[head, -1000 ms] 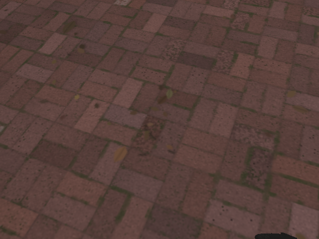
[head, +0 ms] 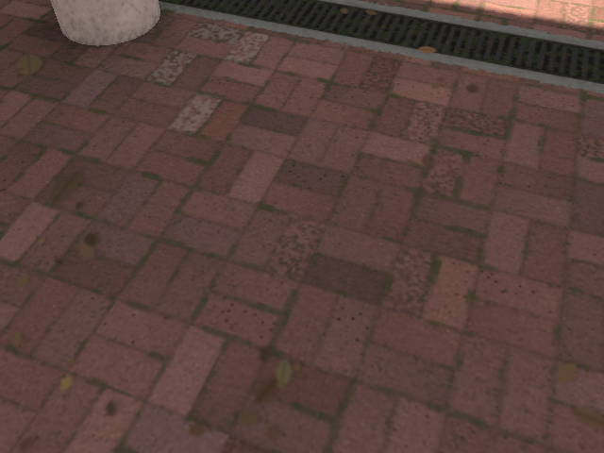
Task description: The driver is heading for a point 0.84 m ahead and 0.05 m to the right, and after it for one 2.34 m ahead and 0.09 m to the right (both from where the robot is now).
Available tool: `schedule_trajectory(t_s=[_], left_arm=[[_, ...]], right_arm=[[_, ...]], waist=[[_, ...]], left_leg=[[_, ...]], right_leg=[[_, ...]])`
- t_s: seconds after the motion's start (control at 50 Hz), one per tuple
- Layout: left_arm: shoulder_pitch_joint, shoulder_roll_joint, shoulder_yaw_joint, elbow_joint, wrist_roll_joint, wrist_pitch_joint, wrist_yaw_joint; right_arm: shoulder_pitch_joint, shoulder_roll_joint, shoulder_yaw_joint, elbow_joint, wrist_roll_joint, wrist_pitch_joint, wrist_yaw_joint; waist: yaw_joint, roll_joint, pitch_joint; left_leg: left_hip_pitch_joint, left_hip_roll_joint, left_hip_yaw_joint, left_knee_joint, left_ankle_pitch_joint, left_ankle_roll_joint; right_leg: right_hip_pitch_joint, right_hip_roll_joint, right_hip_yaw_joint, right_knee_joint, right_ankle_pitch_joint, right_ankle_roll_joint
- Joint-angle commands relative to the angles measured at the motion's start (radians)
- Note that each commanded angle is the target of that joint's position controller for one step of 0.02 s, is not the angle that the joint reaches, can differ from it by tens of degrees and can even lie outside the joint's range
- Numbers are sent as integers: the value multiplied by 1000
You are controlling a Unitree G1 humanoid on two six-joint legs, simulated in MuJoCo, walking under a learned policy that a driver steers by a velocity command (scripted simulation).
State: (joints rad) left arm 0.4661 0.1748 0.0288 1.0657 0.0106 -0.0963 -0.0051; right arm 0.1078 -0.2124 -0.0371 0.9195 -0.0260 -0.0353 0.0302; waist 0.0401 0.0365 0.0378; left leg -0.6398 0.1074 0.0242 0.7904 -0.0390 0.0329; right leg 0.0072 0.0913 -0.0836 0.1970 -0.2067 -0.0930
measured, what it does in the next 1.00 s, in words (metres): walks ahead: left foot, then right foot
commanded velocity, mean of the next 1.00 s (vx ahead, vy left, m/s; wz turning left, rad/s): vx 0.50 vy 0.00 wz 0.00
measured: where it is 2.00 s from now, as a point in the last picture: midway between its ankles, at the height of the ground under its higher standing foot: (321, 252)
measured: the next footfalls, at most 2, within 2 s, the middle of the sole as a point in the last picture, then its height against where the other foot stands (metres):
left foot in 0.20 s outside the picture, level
right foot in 0.76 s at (363, 418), level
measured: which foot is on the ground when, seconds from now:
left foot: up 0.00-0.18, down 0.20-0.78, up 0.80-1.00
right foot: down 0.00-0.20, up 0.22-0.74, down 0.76-1.00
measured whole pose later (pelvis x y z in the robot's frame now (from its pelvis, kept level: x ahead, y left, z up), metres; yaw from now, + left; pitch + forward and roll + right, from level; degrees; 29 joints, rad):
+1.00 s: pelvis +0.53 +0.00 +0.00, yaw +0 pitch -1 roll +0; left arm 0.35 0.19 0.05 1.04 0.01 -0.09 0.00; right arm 0.22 -0.22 -0.06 0.97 -0.04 -0.05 0.02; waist 0.01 0.03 0.04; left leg -0.55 0.09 0.00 1.05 -0.22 0.05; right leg -0.13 0.08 -0.10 0.30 -0.17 -0.10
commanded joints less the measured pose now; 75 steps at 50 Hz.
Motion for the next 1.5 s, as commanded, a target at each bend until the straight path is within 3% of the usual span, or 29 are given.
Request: schedule_trajectory(t_s=[0.02,0.12,0.18,0.2,0.22,0.24,0.28,0.34,0.42,0.64,0.7,0.74,0.76,0.78,0.8,0.82,0.84,0.88,1.0,1.2,1.26,1.3,1.32,1.34,1.36,1.38,1.42,1.46,1.5], left_arm=[[56,125,17,-24,2,-13,8],[78,142,22,2,18,-2,25],[27,156,25,-1,13,4,24],[17,132,16,-30,3,1,21],[133,28,-3,-47,-37,2,9],[66,133,26,-39,-7,4,11],[-78,118,29,-83,0,-2,5],[-57,64,26,-71,27,34,-9],[-173,66,28,-115,30,59,-21],[-532,72,12,-239,11,47,-22],[-500,86,19,-243,10,34,-17],[-287,110,38,-173,14,20,-4],[-107,154,57,-117,31,9,7],[42,260,85,-99,55,5,16],[17,273,91,-97,27,23,4],[-105,229,80,-114,2,29,-1],[-186,160,61,-129,-2,25,-5],[-221,85,37,-111,0,11,-1],[-92,123,36,-57,1,-13,6],[69,128,27,-6,11,-7,18],[42,146,34,-1,18,-2,27],[7,159,37,-2,14,3,26],[0,140,29,-18,7,3,23],[85,45,8,-53,-34,2,10],[74,108,29,-43,-16,2,9],[-22,131,39,-67,-2,7,8],[-96,96,36,-81,6,7,0],[-61,64,32,-70,28,34,-11],[-83,61,34,-81,30,50,-18]], right_arm=[[-112,-29,4,-76,6,-10,0],[-162,-52,-3,-110,5,-26,-4],[147,-91,-32,-8,-3,-48,-25],[332,-162,-54,34,-27,-57,-37],[408,-264,-80,43,-38,-52,-36],[335,-215,-74,37,5,-36,-28],[162,-106,-43,12,12,-44,-20],[178,-38,-20,52,13,-65,-28],[265,-85,-25,88,17,-78,-31],[448,-83,-14,146,4,-68,-44],[422,-100,-20,152,-2,-64,-53],[386,-116,-24,151,1,-59,-52],[374,-103,-18,139,9,-60,-49],[415,-30,0,98,42,-62,-39],[455,-55,-16,107,42,-61,-35],[370,-94,-29,91,21,-55,-37],[296,-77,-25,71,14,-60,-32],[277,-44,-25,66,-4,-45,-25],[152,-31,-25,18,-12,-3,-4],[-162,-35,-9,-96,5,-15,-3],[-126,-51,-17,-98,5,-28,-7],[98,-76,-37,-24,-1,-42,-21],[281,-128,-57,30,-20,-53,-32],[416,-246,-86,42,-43,-56,-39],[370,-234,-85,43,-7,-37,-28],[242,-189,-72,25,12,-33,-25],[135,-80,-40,15,12,-45,-20],[151,-41,-25,41,15,-58,-27],[210,-66,-28,65,16,-72,-30]], waist=[[5,-101,70],[-3,-102,79],[-138,-79,-79],[-200,-15,-199],[-158,213,-330],[-147,73,-287],[-81,-10,-61],[-12,16,-14],[-9,13,25],[-101,30,82],[-65,36,68],[29,25,-37],[94,-4,-138],[108,-170,-282],[75,-247,-343],[28,-127,-189],[10,-75,-78],[-52,-78,7],[-65,-84,40],[17,-102,79],[-19,-109,62],[-118,-91,-50],[-180,-51,-159],[-173,155,-320],[-156,134,-341],[-105,51,-166],[-53,1,-19],[-10,29,-2],[-1,22,0]], left_leg=[[8,-35,46,-110,54,3],[35,-67,52,-216,-77,55],[454,-148,88,-331,-96,118],[727,23,-98,-339,-160,171],[1007,324,-596,-434,-226,324],[927,293,-680,-520,-281,312],[656,214,-403,-574,-172,247],[491,117,-220,-623,-5,177],[489,93,-148,-671,54,183],[720,104,-75,-631,267,170],[766,124,-55,-535,474,155],[732,90,-15,-292,678,125],[585,50,12,-78,532,104],[275,-61,77,286,87,60],[83,-189,-5,520,-481,56],[8,-110,-74,555,-402,69],[5,-74,-72,511,-321,68],[92,-20,-67,384,-252,55],[21,9,-16,223,-114,2],[-7,-39,44,-173,1,17],[93,-77,59,-239,-105,61],[380,-143,94,-329,-102,102],[647,-58,-1,-332,-108,142],[975,258,-451,-382,-212,265],[950,317,-706,-523,-240,304],[801,271,-537,-533,-304,267],[559,176,-326,-608,-200,194],[463,114,-210,-638,-91,157],[464,99,-166,-650,10,167]], right_leg=[[-33,-270,137,-75,374,-99],[119,-327,135,21,551,-102],[46,-271,68,379,804,-56],[-158,-228,39,651,530,-36],[-531,-36,-19,1052,-187,15],[-631,-51,122,1141,-281,-1],[-637,-140,129,1067,-119,-7],[-511,-177,115,949,-69,19],[-603,-198,79,848,26,51],[-663,-154,11,428,165,41],[-566,-117,-5,362,62,-3],[-293,-50,-38,278,55,-44],[-35,-110,31,264,71,-81],[262,-398,418,224,-46,-173],[313,-521,766,82,-42,-255],[179,-475,628,70,-100,-224],[31,-436,504,31,-75,-198],[-146,-345,341,-27,41,-125],[-161,-290,200,-91,198,-125],[65,-307,132,-45,412,-112],[113,-326,111,54,619,-92],[74,-286,66,313,809,-60],[-90,-244,39,544,634,-39],[-440,-100,-29,943,118,14],[-583,-24,89,1106,-309,6],[-651,-100,131,1132,-224,-5],[-594,-167,125,1011,-97,-3],[-508,-187,114,942,-62,18],[-528,-190,94,914,-29,35]])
